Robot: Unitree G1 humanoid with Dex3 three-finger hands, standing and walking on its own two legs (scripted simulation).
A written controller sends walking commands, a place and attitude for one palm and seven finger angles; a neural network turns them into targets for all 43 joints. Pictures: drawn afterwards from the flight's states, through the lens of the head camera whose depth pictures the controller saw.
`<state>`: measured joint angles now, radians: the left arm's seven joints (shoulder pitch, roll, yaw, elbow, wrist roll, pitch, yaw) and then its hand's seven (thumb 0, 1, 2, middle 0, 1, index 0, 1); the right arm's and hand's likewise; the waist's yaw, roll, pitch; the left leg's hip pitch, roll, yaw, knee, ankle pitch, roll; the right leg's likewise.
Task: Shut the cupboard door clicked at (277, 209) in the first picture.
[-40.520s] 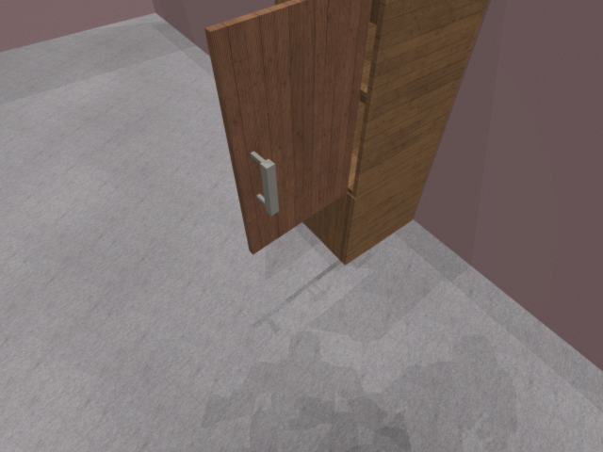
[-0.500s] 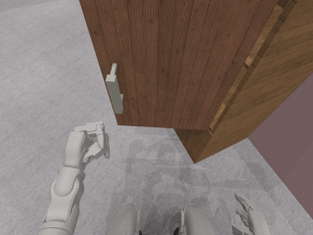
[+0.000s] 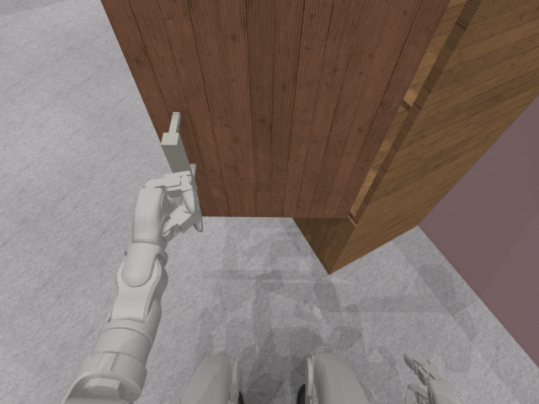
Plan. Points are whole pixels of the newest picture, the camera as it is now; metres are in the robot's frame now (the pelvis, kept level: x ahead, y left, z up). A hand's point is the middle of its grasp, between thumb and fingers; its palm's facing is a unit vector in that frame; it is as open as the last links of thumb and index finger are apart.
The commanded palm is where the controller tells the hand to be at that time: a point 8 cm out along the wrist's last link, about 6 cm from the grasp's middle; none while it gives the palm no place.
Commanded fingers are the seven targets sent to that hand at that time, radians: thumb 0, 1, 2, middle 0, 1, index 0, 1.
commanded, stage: bring the fist close to the handle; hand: left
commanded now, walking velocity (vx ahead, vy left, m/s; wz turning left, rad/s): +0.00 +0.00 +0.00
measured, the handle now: (183, 158) +0.48 +0.15 +0.03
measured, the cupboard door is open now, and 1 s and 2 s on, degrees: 61 55 42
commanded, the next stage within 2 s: push the door shut along its arc in 0.24 s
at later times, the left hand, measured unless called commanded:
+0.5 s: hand (194, 214) +0.38 +0.12 +0.03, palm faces -0.07 -1.00 -0.04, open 3.1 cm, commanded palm +0.37 +0.17 +0.03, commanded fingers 0.00 0.90 0.90 -1.30 -1.50 -1.30 -1.50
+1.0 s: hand (202, 179) +0.44 +0.11 +0.03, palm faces -0.20 -0.98 -0.04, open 3.2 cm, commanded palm +0.44 +0.16 +0.03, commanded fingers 0.00 0.90 0.90 -1.30 -1.50 -1.30 -1.50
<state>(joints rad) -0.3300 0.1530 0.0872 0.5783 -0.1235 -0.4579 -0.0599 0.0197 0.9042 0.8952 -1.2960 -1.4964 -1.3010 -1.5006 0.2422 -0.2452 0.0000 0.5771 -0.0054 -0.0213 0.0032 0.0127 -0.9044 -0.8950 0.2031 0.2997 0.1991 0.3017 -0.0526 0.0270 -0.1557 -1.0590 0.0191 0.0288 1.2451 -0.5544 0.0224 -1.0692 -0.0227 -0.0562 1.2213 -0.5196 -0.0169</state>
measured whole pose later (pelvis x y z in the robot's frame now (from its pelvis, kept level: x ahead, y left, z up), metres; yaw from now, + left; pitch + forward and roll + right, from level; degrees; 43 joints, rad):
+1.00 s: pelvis -0.01 +0.00 -0.01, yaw +0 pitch +23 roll -1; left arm -0.71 0.28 0.17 0.98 -0.14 -0.50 -0.25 0.02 0.90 0.90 -1.32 -1.50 -1.31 -1.50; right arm 0.31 -0.27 0.00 0.64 0.01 -0.01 -0.01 0.01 -0.90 -0.89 0.20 0.30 0.20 0.30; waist -0.10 0.04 -0.15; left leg -1.16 0.02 0.02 1.29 -0.54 0.03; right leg -1.16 -0.03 -0.07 1.25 -0.50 -0.02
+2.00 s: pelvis -0.01 +0.00 -0.04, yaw -2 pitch +31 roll -3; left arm -1.20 0.48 0.20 1.24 -0.05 -0.30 -0.39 0.01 0.92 0.93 -1.30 -1.50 -1.30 -1.50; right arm 0.36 -0.27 0.04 0.66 -0.02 -0.03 0.00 0.01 -0.90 -0.89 0.20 0.30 0.20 0.30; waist -0.24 0.06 -0.13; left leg -1.37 0.05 0.00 1.40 -0.57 0.03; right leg -1.36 0.01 -0.08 1.33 -0.51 -0.02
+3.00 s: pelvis +0.01 -0.01 -0.01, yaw -1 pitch +28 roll -1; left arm -0.91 0.14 0.18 1.12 0.04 -0.54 0.21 0.02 0.91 0.90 -1.30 -1.50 -1.30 -1.50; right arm 0.39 -0.25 -0.04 0.65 -0.09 0.02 0.11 0.01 -0.91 -0.90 0.20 0.30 0.20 0.30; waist -0.18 0.05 -0.16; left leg -1.18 0.03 0.02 1.25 -0.56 0.00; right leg -1.20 0.00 -0.06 1.22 -0.52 -0.03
